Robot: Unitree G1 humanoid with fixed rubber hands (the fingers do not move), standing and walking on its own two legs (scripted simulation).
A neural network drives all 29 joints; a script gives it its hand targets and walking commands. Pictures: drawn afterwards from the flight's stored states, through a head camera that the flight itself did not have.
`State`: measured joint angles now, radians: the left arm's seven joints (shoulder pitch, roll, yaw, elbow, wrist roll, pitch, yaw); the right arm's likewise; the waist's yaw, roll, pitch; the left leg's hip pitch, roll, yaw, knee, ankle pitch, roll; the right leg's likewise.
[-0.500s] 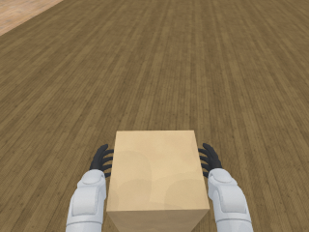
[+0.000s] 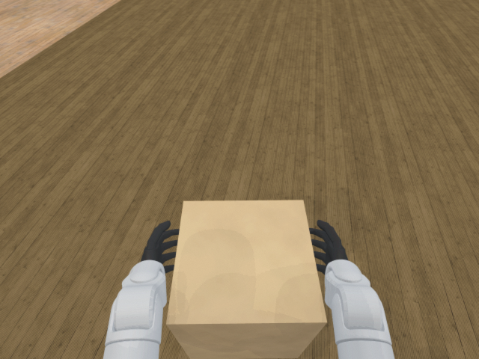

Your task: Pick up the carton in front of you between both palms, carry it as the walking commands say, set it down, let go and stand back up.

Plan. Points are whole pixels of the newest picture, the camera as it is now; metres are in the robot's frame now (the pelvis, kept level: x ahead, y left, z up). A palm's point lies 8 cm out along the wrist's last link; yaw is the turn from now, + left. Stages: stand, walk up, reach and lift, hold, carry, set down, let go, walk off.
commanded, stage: carry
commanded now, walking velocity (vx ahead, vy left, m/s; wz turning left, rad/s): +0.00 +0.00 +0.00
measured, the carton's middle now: (243, 284) +0.29 +0.00 -0.05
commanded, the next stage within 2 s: none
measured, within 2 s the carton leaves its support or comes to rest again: neither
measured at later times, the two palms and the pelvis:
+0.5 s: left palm (124, 256) +0.31 +0.20 +0.03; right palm (300, 251) +0.31 -0.10 +0.04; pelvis +0.02 +0.05 +0.00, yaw +0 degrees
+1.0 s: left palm (114, 263) +0.30 +0.22 +0.02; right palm (290, 257) +0.30 -0.08 +0.03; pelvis +0.02 +0.06 -0.01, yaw +0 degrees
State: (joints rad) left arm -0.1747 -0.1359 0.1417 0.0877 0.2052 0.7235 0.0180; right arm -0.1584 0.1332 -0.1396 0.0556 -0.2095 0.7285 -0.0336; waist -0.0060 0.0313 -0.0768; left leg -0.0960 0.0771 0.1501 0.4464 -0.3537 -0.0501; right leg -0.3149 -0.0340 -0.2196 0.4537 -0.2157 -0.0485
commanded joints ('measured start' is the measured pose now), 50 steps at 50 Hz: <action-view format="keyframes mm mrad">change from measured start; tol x32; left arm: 1 -374 -837 -595 -131 -242 -41 -190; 50 -433 -858 -572 -53 -230 -28 -197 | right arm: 1 -379 851 612 -89 245 -40 208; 50 -444 851 561 -18 238 -34 222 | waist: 1 9 -95 -360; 50 1 3 -262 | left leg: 1 -54 18 -12 -32 441 -9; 11 126 66 -2 93 1052 25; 16 -307 -19 -32 -39 14 -2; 23 437 190 -139 32 1536 90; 28 73 102 -24 122 1101 70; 32 -232 -22 -88 159 -61 26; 40 107 138 -119 42 997 66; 50 14 90 -98 31 723 72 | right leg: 1 435 -161 133 94 1063 -37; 10 165 -23 13 12 466 31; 16 622 -199 175 68 1148 -81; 23 -246 22 0 233 -202 51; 31 502 -245 255 98 1169 -145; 38 110 -105 116 101 312 3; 50 163 -113 117 117 368 24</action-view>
